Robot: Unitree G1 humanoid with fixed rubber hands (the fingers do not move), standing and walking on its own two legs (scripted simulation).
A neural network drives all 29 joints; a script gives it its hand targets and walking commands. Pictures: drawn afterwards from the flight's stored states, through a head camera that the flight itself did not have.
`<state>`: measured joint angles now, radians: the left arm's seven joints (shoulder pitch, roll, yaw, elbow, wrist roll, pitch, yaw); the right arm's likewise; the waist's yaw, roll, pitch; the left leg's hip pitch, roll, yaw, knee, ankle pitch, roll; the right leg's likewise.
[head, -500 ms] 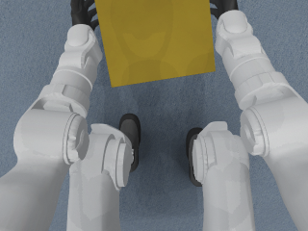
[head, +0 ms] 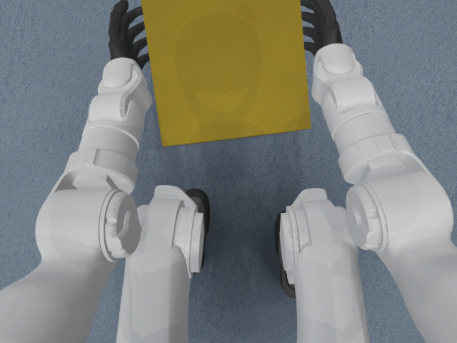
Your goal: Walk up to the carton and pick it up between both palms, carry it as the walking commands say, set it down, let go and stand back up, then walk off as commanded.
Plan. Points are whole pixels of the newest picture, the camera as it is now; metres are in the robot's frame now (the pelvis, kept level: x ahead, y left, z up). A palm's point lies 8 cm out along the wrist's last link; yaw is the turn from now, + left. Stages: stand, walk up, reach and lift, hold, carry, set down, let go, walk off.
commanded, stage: reach and lift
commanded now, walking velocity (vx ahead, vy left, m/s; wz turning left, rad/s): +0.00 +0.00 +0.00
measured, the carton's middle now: (228, 78) +0.50 +0.04 -0.22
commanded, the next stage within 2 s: none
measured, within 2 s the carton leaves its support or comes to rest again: neither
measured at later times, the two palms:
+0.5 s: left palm (106, 52) +0.50 +0.18 -0.08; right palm (339, 15) +0.54 -0.10 -0.08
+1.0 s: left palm (77, 48) +0.48 +0.18 -0.01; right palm (369, 3) +0.52 -0.11 -0.01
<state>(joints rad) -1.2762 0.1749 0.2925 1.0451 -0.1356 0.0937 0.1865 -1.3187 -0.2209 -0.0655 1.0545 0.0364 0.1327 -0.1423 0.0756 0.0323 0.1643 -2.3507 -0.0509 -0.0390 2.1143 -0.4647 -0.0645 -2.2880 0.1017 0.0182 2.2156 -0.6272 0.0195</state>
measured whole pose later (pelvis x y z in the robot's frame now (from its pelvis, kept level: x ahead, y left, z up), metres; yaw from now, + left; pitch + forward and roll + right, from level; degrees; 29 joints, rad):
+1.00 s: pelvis +0.01 +0.01 +0.08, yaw -2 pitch +46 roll -2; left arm -1.01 -0.04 0.47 0.61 0.12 0.29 0.17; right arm -1.10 -0.10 -0.29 0.77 -0.14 0.28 -0.03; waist 0.05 0.00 -0.10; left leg -2.19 -0.12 -0.08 1.85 -0.45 -0.06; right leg -2.12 0.12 0.05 1.91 -0.59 0.06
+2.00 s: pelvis +0.03 +0.01 +0.21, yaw -1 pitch +39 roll -2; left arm -0.76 -0.12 0.48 0.60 0.20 0.29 0.13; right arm -0.84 0.00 -0.33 0.75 -0.20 0.28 -0.02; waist 0.06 -0.01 -0.22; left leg -1.71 -0.12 -0.12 1.47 -0.43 -0.05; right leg -1.64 0.13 0.08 1.51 -0.55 0.04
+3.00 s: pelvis +0.09 +0.01 +0.34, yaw +0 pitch +26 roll -1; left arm -0.39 -0.19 0.37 0.48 0.18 0.23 0.10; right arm -0.46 0.08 -0.24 0.63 -0.19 0.20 -0.02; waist 0.06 -0.01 -0.19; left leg -1.04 -0.09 -0.14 0.90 -0.31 -0.02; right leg -0.97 0.10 0.13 0.92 -0.40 0.02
